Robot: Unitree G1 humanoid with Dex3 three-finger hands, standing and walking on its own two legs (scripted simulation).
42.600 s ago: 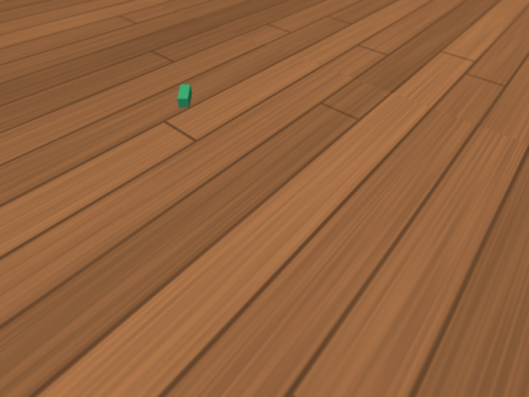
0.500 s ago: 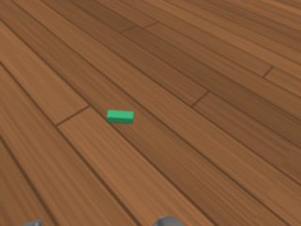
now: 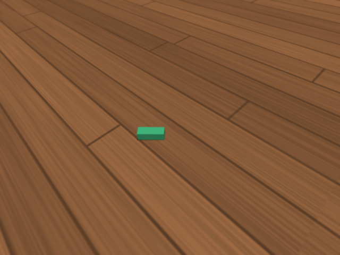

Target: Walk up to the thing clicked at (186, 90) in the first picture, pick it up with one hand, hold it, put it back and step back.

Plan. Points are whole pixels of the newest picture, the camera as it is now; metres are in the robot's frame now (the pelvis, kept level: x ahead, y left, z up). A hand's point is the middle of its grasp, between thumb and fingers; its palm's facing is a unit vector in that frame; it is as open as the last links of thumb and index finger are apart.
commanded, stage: step back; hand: left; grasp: from above
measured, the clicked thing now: (151, 133) +1.11 +0.21 -0.73
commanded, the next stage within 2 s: stand in 0.70 s
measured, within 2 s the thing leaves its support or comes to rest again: neither
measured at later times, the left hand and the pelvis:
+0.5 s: hand out of the picture +0.12 +0.26 -0.15, palm faces +0.01 -0.92 -0.39, open 7.4 cm; pelvis +0.04 -0.01 -0.01, yaw +0 degrees
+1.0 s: hand out of the picture +0.14 +0.28 -0.15, palm faces +0.04 -0.95 -0.31, open 7.4 cm; pelvis +0.06 +0.03 +0.01, yaw +2 degrees
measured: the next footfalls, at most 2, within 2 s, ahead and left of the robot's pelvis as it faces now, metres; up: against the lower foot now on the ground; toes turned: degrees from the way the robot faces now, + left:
left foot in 0.06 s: +0.04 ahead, +0.14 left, +0.00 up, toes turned +1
right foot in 0.40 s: +0.15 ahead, -0.11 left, +0.00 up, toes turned +0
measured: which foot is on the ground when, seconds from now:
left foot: up 0.00-0.04, down 0.06-0.44, up 0.46-0.70, down 0.72-1.00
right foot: down 0.00-0.12, up 0.14-0.38, down 0.40-1.00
